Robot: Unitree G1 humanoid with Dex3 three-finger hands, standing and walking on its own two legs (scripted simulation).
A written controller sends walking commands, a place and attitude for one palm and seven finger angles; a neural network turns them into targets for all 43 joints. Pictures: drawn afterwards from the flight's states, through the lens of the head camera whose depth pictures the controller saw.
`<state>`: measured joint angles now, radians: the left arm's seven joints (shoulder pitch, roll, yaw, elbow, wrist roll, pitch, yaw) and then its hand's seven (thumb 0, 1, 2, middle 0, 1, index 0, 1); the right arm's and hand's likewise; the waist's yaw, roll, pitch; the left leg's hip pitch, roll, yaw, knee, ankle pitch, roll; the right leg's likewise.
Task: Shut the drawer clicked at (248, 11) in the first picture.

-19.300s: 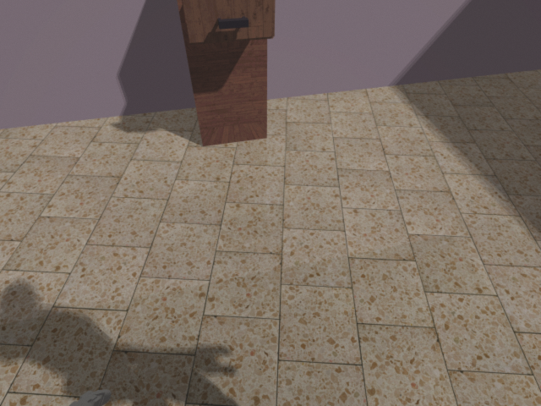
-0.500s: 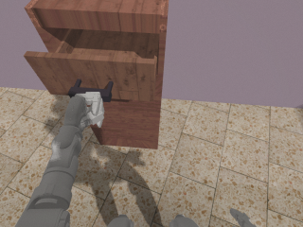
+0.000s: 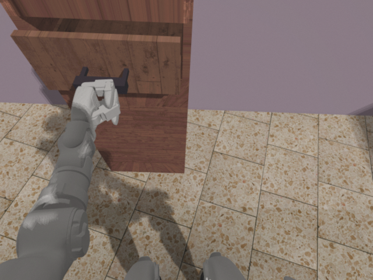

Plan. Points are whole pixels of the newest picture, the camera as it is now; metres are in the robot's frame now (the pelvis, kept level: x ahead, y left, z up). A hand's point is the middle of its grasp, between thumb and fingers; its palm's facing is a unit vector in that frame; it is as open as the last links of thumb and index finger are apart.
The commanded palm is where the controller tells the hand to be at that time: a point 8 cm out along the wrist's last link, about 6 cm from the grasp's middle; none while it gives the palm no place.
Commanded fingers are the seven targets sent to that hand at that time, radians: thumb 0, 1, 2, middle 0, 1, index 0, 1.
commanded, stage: push the drawer shut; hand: left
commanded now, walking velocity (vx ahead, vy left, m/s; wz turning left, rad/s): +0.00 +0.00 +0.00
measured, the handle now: (103, 78) +0.55 +0.16 +0.07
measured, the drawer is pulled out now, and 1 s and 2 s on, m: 0.06 0.00 0.00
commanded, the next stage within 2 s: pull the fist back off the drawer in 1.06 s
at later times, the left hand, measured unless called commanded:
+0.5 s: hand (118, 86) +0.53 +0.13 +0.07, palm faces -0.08 -1.00 -0.02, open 3.1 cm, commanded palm +0.52 +0.18 +0.08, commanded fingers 0.00 0.90 0.90 -1.40 -1.60 -1.40 -1.60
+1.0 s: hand (115, 83) +0.54 +0.13 +0.07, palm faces -0.07 -1.00 -0.05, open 3.1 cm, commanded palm +0.57 +0.16 +0.08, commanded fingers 0.00 0.90 0.90 -1.40 -1.60 -1.40 -1.60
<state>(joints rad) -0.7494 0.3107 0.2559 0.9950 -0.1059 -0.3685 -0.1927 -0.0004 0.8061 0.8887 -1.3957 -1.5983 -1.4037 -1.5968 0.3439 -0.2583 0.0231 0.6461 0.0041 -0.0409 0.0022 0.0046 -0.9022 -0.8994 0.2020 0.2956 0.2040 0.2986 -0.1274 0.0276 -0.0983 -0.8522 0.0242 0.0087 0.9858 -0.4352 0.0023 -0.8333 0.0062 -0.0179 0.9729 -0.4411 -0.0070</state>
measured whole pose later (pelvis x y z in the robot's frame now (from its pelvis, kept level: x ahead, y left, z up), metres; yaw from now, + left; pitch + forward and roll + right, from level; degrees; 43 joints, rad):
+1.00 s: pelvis -0.02 +0.01 -0.02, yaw +1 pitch +24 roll -4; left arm -1.16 0.48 0.28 1.30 -0.01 -0.33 -0.13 0.00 0.61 0.93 -1.40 -1.60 -1.40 -1.60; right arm 0.39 -0.27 0.05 0.68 -0.05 -0.03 0.01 0.00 -0.90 -0.90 0.20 0.30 0.20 0.30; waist -0.23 0.04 -0.10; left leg -1.11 0.02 -0.04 1.11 -0.43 0.01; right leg -1.04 0.01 -0.07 1.04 -0.42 0.00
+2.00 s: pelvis +0.01 +0.01 +0.00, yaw -1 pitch +22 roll -2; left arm -0.91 0.38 0.33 1.09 -0.05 -0.35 -0.13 0.02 0.83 0.88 -1.40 -1.60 -1.40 -1.60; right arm 0.40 -0.26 0.03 0.61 -0.03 0.03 0.04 0.00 -0.90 -0.90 0.20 0.30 0.20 0.30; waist -0.18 0.04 -0.12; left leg -0.94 0.04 0.01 1.02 -0.46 0.02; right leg -0.91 0.02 -0.01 0.97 -0.44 0.01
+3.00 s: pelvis +0.03 +0.00 +0.07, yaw +0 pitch -4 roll +0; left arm 0.35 0.31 0.20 -0.28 -0.06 -0.07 0.09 0.02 0.89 0.90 -1.40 -1.60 -1.41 -1.60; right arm 0.19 -0.22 0.04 0.63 0.01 -0.05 -0.06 0.01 -0.90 -0.90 0.20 0.30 0.21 0.30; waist 0.04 0.08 0.00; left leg -0.11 0.00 0.02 0.44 -0.26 0.01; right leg -0.09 -0.01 -0.01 0.43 -0.27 0.00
